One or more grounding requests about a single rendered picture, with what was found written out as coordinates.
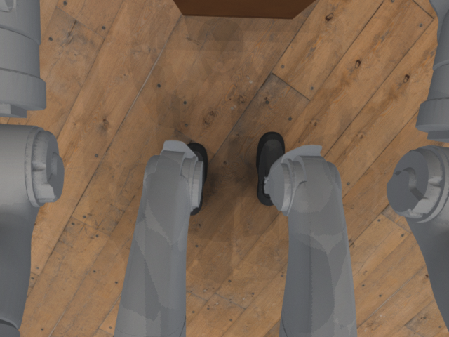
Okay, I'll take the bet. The left robot forearm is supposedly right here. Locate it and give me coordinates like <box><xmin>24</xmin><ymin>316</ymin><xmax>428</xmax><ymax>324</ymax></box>
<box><xmin>0</xmin><ymin>0</ymin><xmax>46</xmax><ymax>118</ymax></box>

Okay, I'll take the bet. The carton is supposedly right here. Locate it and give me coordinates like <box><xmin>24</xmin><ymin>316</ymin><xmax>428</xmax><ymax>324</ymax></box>
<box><xmin>173</xmin><ymin>0</ymin><xmax>315</xmax><ymax>19</ymax></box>

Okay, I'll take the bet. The robot left shin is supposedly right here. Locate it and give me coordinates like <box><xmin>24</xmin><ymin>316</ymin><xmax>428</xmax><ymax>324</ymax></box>
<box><xmin>143</xmin><ymin>140</ymin><xmax>196</xmax><ymax>209</ymax></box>

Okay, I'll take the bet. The right robot upper arm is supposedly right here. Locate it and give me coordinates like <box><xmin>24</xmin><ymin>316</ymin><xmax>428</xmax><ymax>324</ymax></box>
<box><xmin>387</xmin><ymin>145</ymin><xmax>449</xmax><ymax>332</ymax></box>

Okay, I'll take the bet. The left robot upper arm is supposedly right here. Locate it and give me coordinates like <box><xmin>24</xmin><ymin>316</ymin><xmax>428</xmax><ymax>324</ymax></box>
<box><xmin>0</xmin><ymin>124</ymin><xmax>65</xmax><ymax>337</ymax></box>

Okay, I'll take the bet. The robot left thigh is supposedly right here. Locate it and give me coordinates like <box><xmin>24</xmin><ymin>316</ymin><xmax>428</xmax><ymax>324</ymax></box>
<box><xmin>114</xmin><ymin>150</ymin><xmax>203</xmax><ymax>337</ymax></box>

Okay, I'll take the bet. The right robot forearm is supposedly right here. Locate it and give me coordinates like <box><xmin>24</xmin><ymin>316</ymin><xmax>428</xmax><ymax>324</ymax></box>
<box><xmin>415</xmin><ymin>0</ymin><xmax>449</xmax><ymax>143</ymax></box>

